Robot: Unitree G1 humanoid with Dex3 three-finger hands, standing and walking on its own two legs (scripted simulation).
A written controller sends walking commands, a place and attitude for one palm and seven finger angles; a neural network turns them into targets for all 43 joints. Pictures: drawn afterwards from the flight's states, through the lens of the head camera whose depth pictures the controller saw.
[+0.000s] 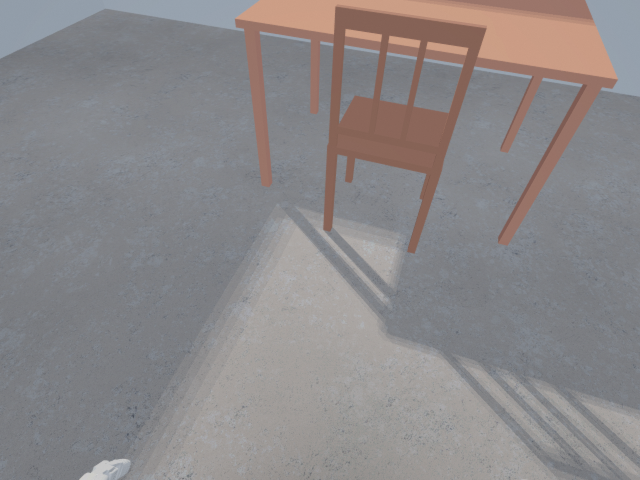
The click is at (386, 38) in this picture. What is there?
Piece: chair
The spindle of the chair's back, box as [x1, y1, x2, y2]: [369, 35, 388, 133]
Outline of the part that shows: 387,35 382,35 369,126 369,132 373,133 375,127 388,41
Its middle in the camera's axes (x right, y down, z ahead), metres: +0.17 -0.46 +1.17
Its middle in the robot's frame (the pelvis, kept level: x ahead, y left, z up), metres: +1.19 -0.12 -0.09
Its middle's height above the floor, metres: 0.68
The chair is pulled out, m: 0.00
